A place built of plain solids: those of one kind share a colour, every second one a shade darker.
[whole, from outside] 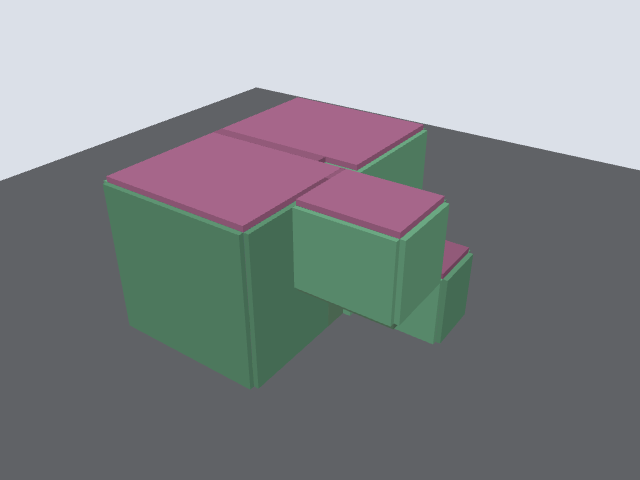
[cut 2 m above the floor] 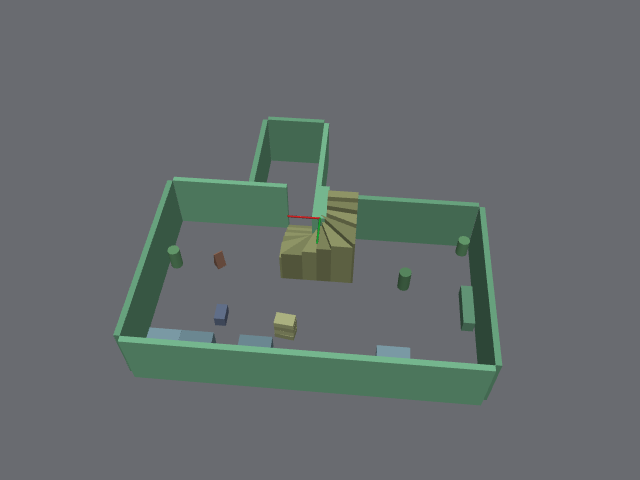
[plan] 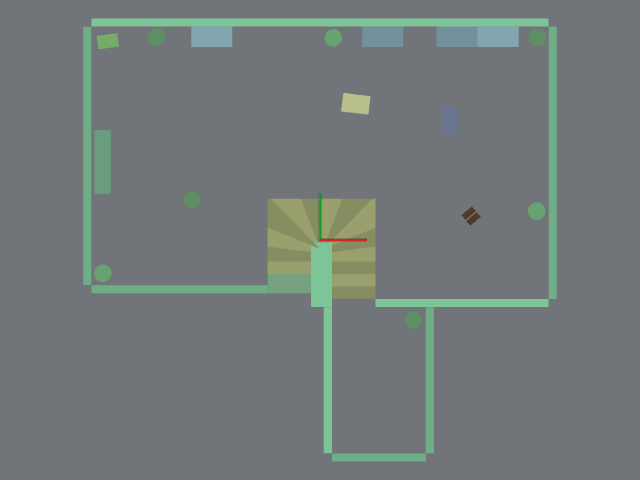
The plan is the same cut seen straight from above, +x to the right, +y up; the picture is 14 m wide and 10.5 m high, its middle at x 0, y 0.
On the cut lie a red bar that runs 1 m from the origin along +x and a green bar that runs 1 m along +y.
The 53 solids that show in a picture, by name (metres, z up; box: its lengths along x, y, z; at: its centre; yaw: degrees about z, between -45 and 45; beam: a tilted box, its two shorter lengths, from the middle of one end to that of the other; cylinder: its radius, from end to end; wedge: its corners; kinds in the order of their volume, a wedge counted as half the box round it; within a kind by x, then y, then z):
{
 "wall_1": {"box": [0.18, 5.66, 5.59], "at": [-5.09, 1.84, 2.74]},
 "wall_2": {"box": [3.86, 0.18, 5.59], "at": [-3.07, -1.08, 2.74]},
 "wall_3": {"box": [0.18, 3.45, 2.8], "at": [-2.97, -2.89, 4.14]},
 "wall_4": {"box": [2.69, 0.18, 2.8], "at": [-1.54, -4.7, 4.14]},
 "wall_5": {"box": [10.0, 0.18, 5.59], "at": [0.0, 4.76, 2.74]},
 "wall_6": {"box": [0.46, 1.42, 5.84], "at": [0.03, -0.76, 2.62]},
 "wall_7": {"box": [0.18, 3.2, 2.63], "at": [0.17, -3.07, 1.27]},
 "wall_8": {"box": [0.95, 0.18, 2.96], "at": [0.74, -1.38, 4.06]},
 "wall_9": {"box": [2.05, 0.18, 2.63], "at": [1.29, -4.76, 1.27]},
 "wall_10": {"box": [0.18, 3.2, 2.63], "at": [2.4, -3.07, 1.27]},
 "wall_11": {"box": [3.79, 0.18, 5.59], "at": [3.11, -1.38, 2.74]},
 "wall_12": {"box": [0.18, 5.96, 5.59], "at": [5.09, 1.69, 2.74]},
 "roof_1": {"box": [4.81, 5.66, 0.2], "at": [-2.6, 1.84, 5.64]},
 "roof_2": {"box": [2.69, 3.45, 0.2], "at": [-1.54, -2.89, 5.64]},
 "roof_3": {"box": [0.95, 0.18, 0.2], "at": [-0.67, -1.08, 5.64]},
 "roof_4": {"box": [0.46, 4.71, 0.2], "at": [0.03, 2.31, 5.64]},
 "roof_5": {"box": [2.05, 3.2, 0.2], "at": [1.29, -3.07, 2.68]},
 "roof_6": {"box": [4.74, 5.96, 0.2], "at": [2.63, 1.69, 5.64]},
 "tread_1": {"wedge": [[-1.15, -0.75, -0.05], [-1.15, -0.75, 2.55], [-1.15, -0.47, -0.05], [-1.15, -0.47, 2.55], [-0.2, -0.75, -0.05], [-0.2, -0.75, 2.55], [-0.2, -0.47, -0.05], [-0.2, -0.47, 2.56]]},
 "tread_2": {"wedge": [[-1.15, -0.47, -0.05], [-1.15, -0.47, 2.37], [-1.15, -0.14, -0.05], [-1.15, -0.14, 2.37], [-0.2, -0.47, -0.05], [-0.2, -0.47, 2.37], [-0.2, -0.26, -0.05], [-0.2, -0.26, 2.37]]},
 "tread_3": {"wedge": [[-1.15, -0.14, -0.05], [-1.15, -0.14, 2.19], [-1.15, 0.27, -0.05], [-1.15, 0.27, 2.19], [-0.2, -0.27, -0.05], [-0.2, -0.27, 2.19], [-0.2, -0.11, -0.05], [-0.2, -0.11, 2.19]]},
 "tread_4": {"wedge": [[-1.15, 0.27, -0.05], [-1.15, 0.27, 2.01], [-1.15, 0.9, -0.05], [-1.15, 0.9, 2.01], [-1.08, 0.9, -0.05], [-1.08, 0.9, 2.01], [0.0, -0.2, -0.05], [0.0, -0.2, 2.01]]},
 "tread_5": {"wedge": [[-1.08, 0.9, -0.05], [-1.08, 0.9, 1.82], [-0.42, 0.9, -0.05], [-0.42, 0.9, 1.82], [-0.15, -0.05, -0.05], [-0.15, -0.05, 1.82], [-0.06, -0.05, -0.05], [-0.06, -0.05, 1.82]]},
 "tread_6": {"wedge": [[-0.43, 0.9, -0.05], [-0.43, 0.9, 1.64], [-0.06, -0.05, -0.05], [-0.06, -0.05, 1.64], [0.03, -0.05, -0.05], [0.03, -0.05, 1.64], [0.03, 0.9, -0.05], [0.03, 0.9, 1.64]]},
 "tread_7": {"wedge": [[0.03, -0.05, -0.05], [0.03, -0.05, 1.46], [0.03, 0.9, -0.05], [0.03, 0.9, 1.46], [0.12, -0.05, -0.05], [0.12, -0.05, 1.46], [0.49, 0.9, -0.05], [0.49, 0.9, 1.46]]},
 "tread_8": {"wedge": [[0.06, -0.19, -0.05], [0.06, -0.19, 1.09], [1.15, 0.9, -0.05], [1.15, 0.9, 1.09], [1.21, 0.27, -0.05], [1.21, 0.27, 1.09], [1.21, 0.9, -0.05], [1.21, 0.9, 1.09]]},
 "tread_9": {"wedge": [[0.12, -0.05, -0.05], [0.12, -0.05, 1.28], [0.21, -0.05, -0.05], [0.21, -0.05, 1.28], [0.49, 0.9, -0.05], [0.49, 0.9, 1.27], [1.15, 0.9, -0.05], [1.15, 0.9, 1.27]]},
 "tread_10": {"wedge": [[0.26, -1.29, -0.05], [0.26, -1.29, 0.18], [0.26, -1.01, -0.05], [0.26, -1.01, 0.18], [1.21, -1.29, -0.05], [1.21, -1.29, 0.18], [1.21, -1.01, -0.05], [1.21, -1.01, 0.18]]},
 "tread_11": {"wedge": [[0.26, -1.02, -0.05], [0.26, -1.02, 0.36], [0.26, -0.74, -0.05], [0.26, -0.74, 0.36], [1.21, -1.02, -0.05], [1.21, -1.02, 0.36], [1.21, -0.74, -0.05], [1.21, -0.74, 0.36]]},
 "tread_12": {"wedge": [[0.26, -0.74, -0.05], [0.26, -0.74, 0.55], [0.26, -0.47, -0.05], [0.26, -0.47, 0.55], [1.21, -0.74, -0.05], [1.21, -0.74, 0.54], [1.21, -0.47, -0.05], [1.21, -0.47, 0.54]]},
 "tread_13": {"wedge": [[0.26, -0.47, -0.05], [0.26, -0.47, 0.73], [0.26, -0.26, -0.05], [0.26, -0.26, 0.73], [1.21, -0.47, -0.05], [1.21, -0.47, 0.73], [1.21, -0.14, -0.05], [1.21, -0.14, 0.73]]},
 "tread_14": {"wedge": [[0.26, -0.27, -0.05], [0.26, -0.27, 0.91], [0.26, -0.11, -0.05], [0.26, -0.11, 0.91], [1.21, -0.14, -0.05], [1.21, -0.14, 0.91], [1.21, 0.27, -0.05], [1.21, 0.27, 0.91]]},
 "floor_1": {"box": [2.69, 3.45, 0.21], "at": [-1.54, -2.89, 2.64]},
 "floor_2": {"box": [0.95, 0.42, 2.79], "at": [-0.67, -0.95, 1.35]},
 "lockers_1": {"box": [0.9, 0.45, 1.85], "at": [-2.37, 4.44, 0.88]},
 "lockers_2": {"box": [0.9, 0.45, 1.85], "at": [1.37, 4.44, 0.88]},
 "lockers_3": {"box": [0.9, 0.45, 1.85], "at": [3.0, 4.44, 0.88]},
 "lockers_4": {"box": [0.9, 0.45, 1.85], "at": [3.9, 4.44, 0.88]},
 "bin_1": {"cylinder": 0.19, "from": [-4.75, -0.73, 0.0], "to": [-4.75, -0.73, 0.62]},
 "bin_2": {"cylinder": 0.19, "from": [-3.57, 4.44, 0.0], "to": [-3.57, 4.44, 0.62]},
 "bin_3": {"cylinder": 0.19, "from": [-2.8, 0.87, 0.0], "to": [-2.8, 0.87, 0.75]},
 "bin_4": {"cylinder": 0.19, "from": [0.29, 4.42, 0.0], "to": [0.29, 4.42, 0.75]},
 "bin_5": {"cylinder": 0.19, "from": [2.04, -1.75, 0.0], "to": [2.04, -1.75, 0.75]},
 "bin_6": {"cylinder": 0.19, "from": [4.74, 0.63, 0.0], "to": [4.74, 0.63, 0.75]},
 "bin_7": {"cylinder": 0.19, "from": [4.76, 4.43, 0.0], "to": [4.76, 4.43, 0.62]},
 "bench_1": {"box": [0.36, 1.4, 0.5], "at": [-4.76, 1.71, 0.2]},
 "crate_1": {"box": [0.6, 0.4, 0.2], "at": [0.78, 2.97, 0.3], "yaw": -6.6},
 "crate_2": {"box": [0.6, 0.4, 0.2], "at": [0.78, 2.97, 0.5], "yaw": -6.7},
 "crate_3": {"box": [0.6, 0.4, 0.25], "at": [0.78, 2.98, 0.07], "yaw": -8.6},
 "crate_4": {"box": [0.6, 0.4, 0.2], "at": [0.79, 2.98, 0.7], "yaw": -6.1},
 "carton_1": {"box": [0.34, 0.54, 0.43], "at": [2.84, 2.62, 0.16], "yaw": 0.6},
 "sign_1": {"wedge": [[3.09, 0.54, 0.0], [3.18, 0.44, 0.62], [3.2, 0.41, 0.62], [3.29, 0.31, 0.0], [3.32, 0.73, 0.0], [3.41, 0.63, 0.62], [3.43, 0.61, 0.62], [3.52, 0.51, 0.0]]},
 "bucket_1": {"box": [0.46, 0.3, 0.39], "at": [-4.64, 4.35, 0.14], "yaw": 8.0}
}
